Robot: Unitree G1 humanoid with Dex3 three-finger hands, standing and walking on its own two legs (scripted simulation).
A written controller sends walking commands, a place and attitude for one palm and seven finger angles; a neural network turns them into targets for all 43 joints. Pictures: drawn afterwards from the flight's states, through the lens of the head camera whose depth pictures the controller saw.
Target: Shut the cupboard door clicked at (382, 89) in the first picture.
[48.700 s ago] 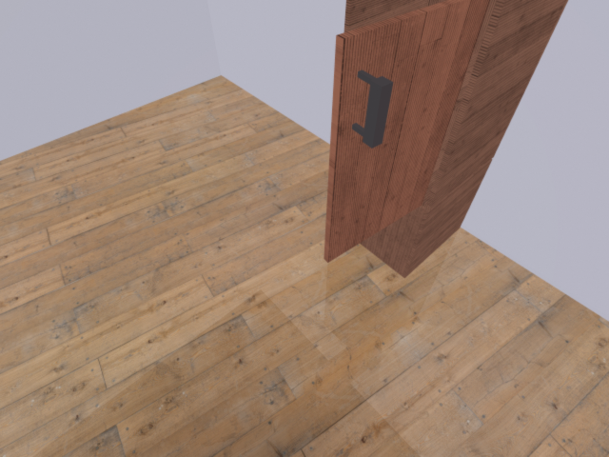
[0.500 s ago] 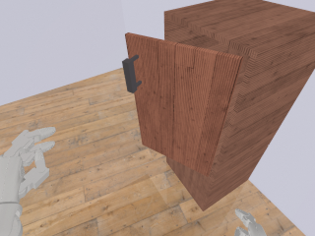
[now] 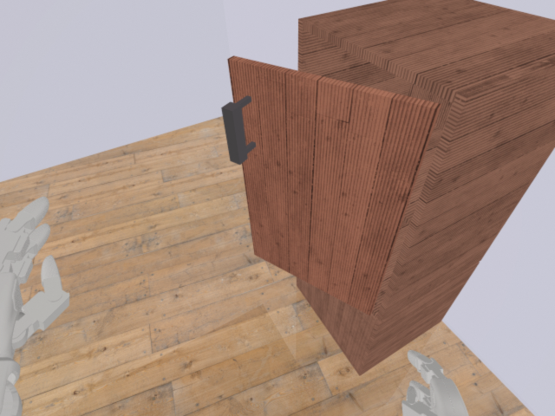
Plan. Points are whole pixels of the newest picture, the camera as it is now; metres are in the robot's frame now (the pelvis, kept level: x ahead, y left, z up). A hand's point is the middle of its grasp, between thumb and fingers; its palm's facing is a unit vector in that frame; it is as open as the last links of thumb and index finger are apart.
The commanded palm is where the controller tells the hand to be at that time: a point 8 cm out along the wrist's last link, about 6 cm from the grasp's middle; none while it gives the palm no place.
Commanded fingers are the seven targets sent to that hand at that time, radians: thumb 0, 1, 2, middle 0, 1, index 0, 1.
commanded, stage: step back with the hand held close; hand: left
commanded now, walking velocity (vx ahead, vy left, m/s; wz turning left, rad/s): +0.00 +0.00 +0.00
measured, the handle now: (242, 129) +0.60 +0.14 +0.12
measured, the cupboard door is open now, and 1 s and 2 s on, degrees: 27 27 27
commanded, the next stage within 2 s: stop stepping back and stand still in 1.26 s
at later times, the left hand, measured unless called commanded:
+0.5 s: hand (60, 308) +0.18 +0.26 +0.15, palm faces +0.33 -0.81 -0.49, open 7.4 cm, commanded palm +0.12 +0.30 +0.17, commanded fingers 0.00 0.90 0.90 -0.20 -0.30 -0.20 -0.30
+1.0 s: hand out of the picture +0.08 +0.32 +0.16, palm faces +0.46 -0.75 -0.48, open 7.4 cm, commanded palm +0.02 +0.35 +0.17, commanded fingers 0.00 0.90 0.90 -0.20 -0.30 -0.20 -0.30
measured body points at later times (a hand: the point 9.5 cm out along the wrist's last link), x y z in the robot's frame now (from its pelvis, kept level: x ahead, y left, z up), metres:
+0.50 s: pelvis -0.03 +0.00 -0.01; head -0.03 +0.01 +0.44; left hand +0.16 +0.30 +0.18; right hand +0.14 -0.26 -0.08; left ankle +0.02 +0.05 -0.74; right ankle -0.06 -0.10 -0.74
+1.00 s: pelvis -0.11 +0.04 -0.02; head -0.10 +0.06 +0.43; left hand +0.05 +0.36 +0.19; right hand +0.05 -0.19 -0.10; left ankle +0.02 +0.06 -0.74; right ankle -0.07 -0.09 -0.74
